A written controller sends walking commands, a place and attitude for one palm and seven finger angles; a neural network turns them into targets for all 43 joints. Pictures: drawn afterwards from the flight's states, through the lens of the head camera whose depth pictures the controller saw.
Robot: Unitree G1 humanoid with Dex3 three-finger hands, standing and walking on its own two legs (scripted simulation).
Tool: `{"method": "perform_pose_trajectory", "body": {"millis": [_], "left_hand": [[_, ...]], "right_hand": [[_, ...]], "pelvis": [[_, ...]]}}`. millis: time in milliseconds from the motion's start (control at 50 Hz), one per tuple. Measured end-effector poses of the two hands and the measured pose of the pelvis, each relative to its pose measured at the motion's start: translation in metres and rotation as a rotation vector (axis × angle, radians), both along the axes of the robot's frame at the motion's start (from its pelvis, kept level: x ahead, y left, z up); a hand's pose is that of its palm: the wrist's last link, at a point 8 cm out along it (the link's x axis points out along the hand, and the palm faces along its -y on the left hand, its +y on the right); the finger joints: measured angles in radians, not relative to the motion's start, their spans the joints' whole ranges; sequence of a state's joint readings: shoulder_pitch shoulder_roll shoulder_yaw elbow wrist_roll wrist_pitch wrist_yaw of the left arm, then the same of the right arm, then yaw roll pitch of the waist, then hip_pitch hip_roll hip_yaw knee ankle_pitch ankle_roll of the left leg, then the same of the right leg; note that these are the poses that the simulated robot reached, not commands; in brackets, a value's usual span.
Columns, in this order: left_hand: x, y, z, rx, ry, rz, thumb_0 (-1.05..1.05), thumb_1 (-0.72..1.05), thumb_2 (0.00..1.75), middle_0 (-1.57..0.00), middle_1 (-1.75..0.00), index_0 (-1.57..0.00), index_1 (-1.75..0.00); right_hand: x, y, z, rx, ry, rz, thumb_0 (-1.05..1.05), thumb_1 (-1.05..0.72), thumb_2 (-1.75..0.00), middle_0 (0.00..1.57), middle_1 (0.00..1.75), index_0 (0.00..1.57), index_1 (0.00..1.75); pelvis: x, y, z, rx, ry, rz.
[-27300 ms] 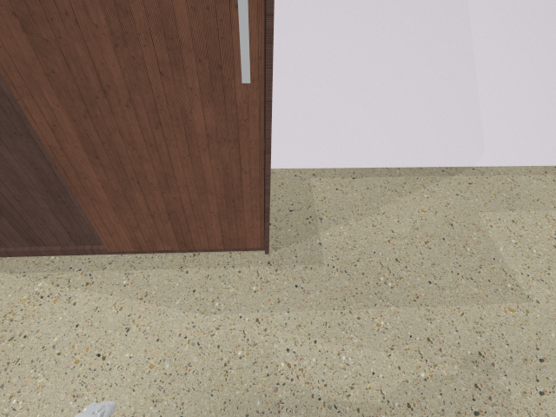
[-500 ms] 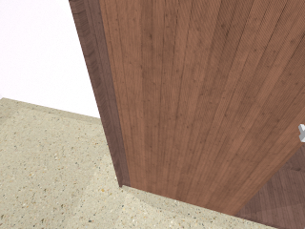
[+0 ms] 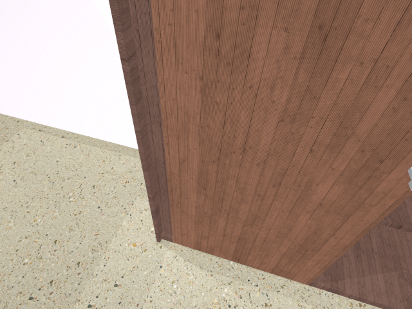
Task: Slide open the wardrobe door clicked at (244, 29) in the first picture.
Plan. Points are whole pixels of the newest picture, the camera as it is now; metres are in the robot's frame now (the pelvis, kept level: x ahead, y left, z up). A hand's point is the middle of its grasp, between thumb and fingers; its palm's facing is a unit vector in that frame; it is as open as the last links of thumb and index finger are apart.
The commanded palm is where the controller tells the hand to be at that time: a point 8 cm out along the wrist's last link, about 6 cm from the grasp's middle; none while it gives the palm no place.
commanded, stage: stop walking and hold the door there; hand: right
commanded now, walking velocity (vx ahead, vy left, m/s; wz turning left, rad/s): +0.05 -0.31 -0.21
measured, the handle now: out of the picture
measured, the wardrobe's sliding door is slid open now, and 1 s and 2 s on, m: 0.55 0.55 0.55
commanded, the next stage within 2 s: loosen the grip on the handle in 1.22 s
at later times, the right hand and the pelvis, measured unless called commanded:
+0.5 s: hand out of the picture +0.39 -0.37 +0.14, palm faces +0.40 +0.90 -0.20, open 5.5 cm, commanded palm +0.35 -0.40 +0.13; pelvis -0.04 -0.09 +0.00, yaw -3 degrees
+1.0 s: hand out of the picture +0.38 -0.37 +0.14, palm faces +0.43 +0.88 -0.20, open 5.6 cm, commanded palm +0.35 -0.40 +0.13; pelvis -0.04 -0.08 +0.00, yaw -3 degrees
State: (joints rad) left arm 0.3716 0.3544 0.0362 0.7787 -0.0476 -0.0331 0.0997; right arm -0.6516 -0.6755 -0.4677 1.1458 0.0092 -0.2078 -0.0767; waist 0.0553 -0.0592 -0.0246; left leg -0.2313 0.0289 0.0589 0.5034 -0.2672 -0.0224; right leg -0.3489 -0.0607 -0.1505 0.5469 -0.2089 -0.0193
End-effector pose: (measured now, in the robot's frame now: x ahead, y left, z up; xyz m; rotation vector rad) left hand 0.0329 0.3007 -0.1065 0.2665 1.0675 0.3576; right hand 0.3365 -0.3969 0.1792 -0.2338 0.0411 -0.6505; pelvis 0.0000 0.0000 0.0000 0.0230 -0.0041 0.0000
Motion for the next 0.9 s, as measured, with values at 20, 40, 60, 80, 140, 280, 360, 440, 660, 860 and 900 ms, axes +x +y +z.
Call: {"method": "perform_pose_trajectory", "body": {"millis": [20, 40, 60, 80, 140, 280, 360, 440, 660, 860, 900], "left_hand": [[0.003, -0.001, -0.001, -0.002, 0.001, -0.002, 0.01, 0.91, 0.90, -0.21, -0.30, -0.20, -0.30], [0.007, -0.003, -0.002, -0.003, 0.002, -0.005, 0.01, 0.91, 0.90, -0.21, -0.30, -0.20, -0.30], [0.011, -0.006, -0.002, -0.005, 0.001, -0.008, 0.01, 0.91, 0.90, -0.21, -0.30, -0.20, -0.30], [0.015, -0.009, -0.002, -0.006, -0.001, -0.014, 0.01, 0.91, 0.90, -0.21, -0.30, -0.20, -0.30], [0.030, -0.025, 0.000, -0.004, -0.015, -0.048, 0.01, 0.91, 0.90, -0.20, -0.30, -0.20, -0.30], [0.070, -0.082, -0.001, 0.008, -0.073, -0.128, 0.01, 0.91, 0.90, -0.20, -0.30, -0.20, -0.30], [0.084, -0.132, 0.003, -0.067, -0.131, -0.189, 0.01, 0.91, 0.90, -0.20, -0.30, -0.20, -0.30], [0.087, -0.174, 0.007, -0.131, -0.144, -0.263, 0.01, 0.91, 0.90, -0.21, -0.30, -0.20, -0.30], [0.065, -0.184, -0.002, -0.160, -0.118, -0.311, 0.01, 0.90, 0.90, -0.21, -0.30, -0.21, -0.30], [0.025, -0.118, 0.006, -0.022, -0.047, -0.190, 0.01, 0.91, 0.90, -0.21, -0.30, -0.20, -0.30], [0.018, -0.107, 0.008, -0.002, -0.036, -0.168, 0.01, 0.91, 0.90, -0.21, -0.30, -0.20, -0.30]], "right_hand": [[0.000, -0.001, 0.000, -0.004, 0.004, 0.006, -0.09, -0.67, -0.84, 0.38, 1.33, 0.33, 1.39], [0.001, -0.002, -0.001, -0.007, 0.012, 0.014, -0.10, -0.66, -0.84, 0.39, 1.34, 0.33, 1.39], [0.001, -0.003, -0.003, -0.009, 0.026, 0.024, -0.11, -0.66, -0.84, 0.39, 1.34, 0.34, 1.39], [0.002, -0.004, -0.006, -0.006, 0.036, 0.034, -0.13, -0.66, -0.84, 0.40, 1.35, 0.35, 1.39], [0.006, -0.007, -0.016, 0.004, 0.058, 0.075, -0.17, -0.67, -0.85, 0.42, 1.37, 0.39, 1.40], [0.010, -0.017, -0.029, -0.048, -0.036, 0.197, -0.20, -0.67, -0.84, 0.45, 1.39, 0.42, 1.40], [0.009, -0.018, -0.030, -0.048, -0.050, 0.227, -0.18, -0.70, -0.82, 0.45, 1.39, 0.37, 1.40], [0.009, -0.016, -0.031, -0.014, -0.059, 0.243, -0.16, -0.73, -0.80, 0.45, 1.40, 0.32, 1.40], [0.008, -0.015, -0.030, -0.005, -0.039, 0.245, -0.14, -0.75, -0.79, 0.46, 1.40, 0.29, 1.40], [0.007, -0.011, -0.028, 0.033, -0.014, 0.214, -0.12, -0.76, -0.80, 0.46, 1.40, 0.27, 1.40], [0.007, -0.011, -0.027, 0.033, -0.008, 0.209, -0.12, -0.76, -0.80, 0.46, 1.40, 0.27, 1.40]], "pelvis": [[0.001, -0.002, 0.000, 0.001, -0.002, -0.004], [0.002, -0.005, 0.000, 0.001, -0.004, -0.005], [0.002, -0.009, 0.000, -0.001, -0.005, -0.007], [0.003, -0.013, 0.000, -0.005, -0.006, -0.010], [0.004, -0.027, 0.000, -0.021, -0.010, -0.028], [-0.009, -0.072, -0.011, -0.045, -0.017, -0.064], [-0.022, -0.083, -0.005, -0.012, -0.008, -0.056], [-0.031, -0.086, -0.001, 0.000, 0.005, -0.060], [-0.049, -0.086, -0.003, 0.007, 0.020, -0.044], [-0.050, -0.080, -0.002, 0.011, 0.018, -0.048], [-0.048, -0.078, -0.001, 0.009, 0.018, -0.047]]}}
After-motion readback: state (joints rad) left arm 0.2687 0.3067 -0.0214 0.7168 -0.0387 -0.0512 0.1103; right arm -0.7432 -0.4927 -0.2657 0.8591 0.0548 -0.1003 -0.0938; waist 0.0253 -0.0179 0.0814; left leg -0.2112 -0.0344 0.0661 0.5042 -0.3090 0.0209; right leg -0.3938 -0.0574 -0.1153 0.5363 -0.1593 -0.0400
